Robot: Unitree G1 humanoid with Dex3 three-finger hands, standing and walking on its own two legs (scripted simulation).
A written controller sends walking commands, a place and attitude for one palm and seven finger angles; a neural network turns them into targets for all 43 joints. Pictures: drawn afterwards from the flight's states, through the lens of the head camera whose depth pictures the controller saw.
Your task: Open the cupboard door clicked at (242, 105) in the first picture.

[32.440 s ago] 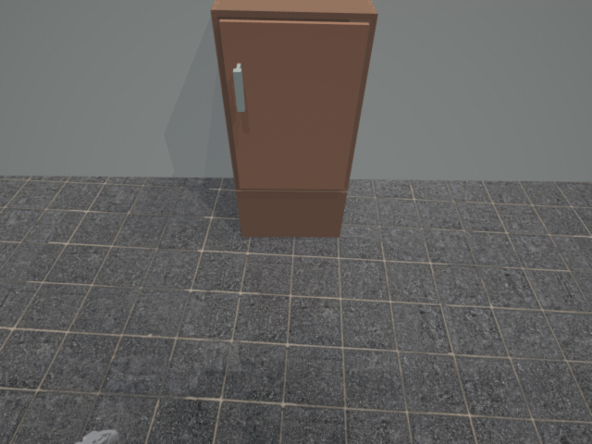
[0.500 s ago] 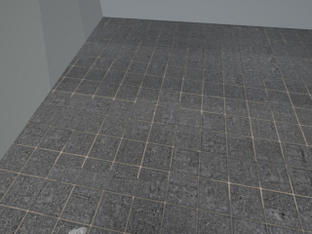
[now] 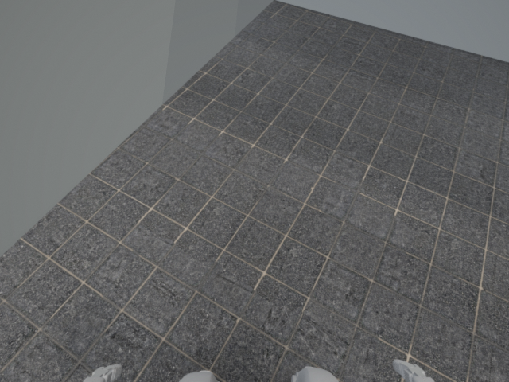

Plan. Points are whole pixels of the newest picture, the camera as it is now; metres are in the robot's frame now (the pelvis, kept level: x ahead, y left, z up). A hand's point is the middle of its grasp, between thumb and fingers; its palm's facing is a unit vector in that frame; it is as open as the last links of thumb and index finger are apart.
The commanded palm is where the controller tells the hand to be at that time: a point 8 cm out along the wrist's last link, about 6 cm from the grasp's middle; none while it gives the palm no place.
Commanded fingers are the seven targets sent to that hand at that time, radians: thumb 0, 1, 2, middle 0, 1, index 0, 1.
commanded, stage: turn to face it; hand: left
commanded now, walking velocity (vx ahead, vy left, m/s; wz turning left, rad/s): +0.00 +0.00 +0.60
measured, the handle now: out of the picture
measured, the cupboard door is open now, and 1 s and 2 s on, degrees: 46 46 46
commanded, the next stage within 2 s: none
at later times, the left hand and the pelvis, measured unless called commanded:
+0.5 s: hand out of the picture +0.00 +0.14 -0.17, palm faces +0.36 -0.91 -0.23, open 7.4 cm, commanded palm none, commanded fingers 0.00 0.90 0.90 -0.20 -0.30 -0.20 -0.30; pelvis +0.04 -0.05 +0.00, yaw +19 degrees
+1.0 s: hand out of the picture +0.04 +0.11 -0.14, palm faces +0.56 -0.78 -0.28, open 7.4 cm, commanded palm none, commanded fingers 0.00 0.90 0.90 -0.20 -0.30 -0.20 -0.30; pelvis +0.07 -0.10 +0.01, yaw +37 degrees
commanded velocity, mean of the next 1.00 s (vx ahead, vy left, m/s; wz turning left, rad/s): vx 0.00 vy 0.00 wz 0.60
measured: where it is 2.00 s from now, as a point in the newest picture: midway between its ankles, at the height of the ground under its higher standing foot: outside the picture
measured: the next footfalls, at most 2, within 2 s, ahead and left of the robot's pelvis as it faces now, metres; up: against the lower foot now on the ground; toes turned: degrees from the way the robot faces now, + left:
right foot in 0.14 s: +0.06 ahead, -0.15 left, +0.00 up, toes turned +2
left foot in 0.50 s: +0.03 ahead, +0.07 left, +0.00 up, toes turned +25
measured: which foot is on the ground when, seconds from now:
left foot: down 0.00-0.12, up 0.14-0.48, down 0.50-0.82, up 0.84-1.00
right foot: up 0.00-0.12, down 0.14-0.50, up 0.52-0.80, down 0.82-1.00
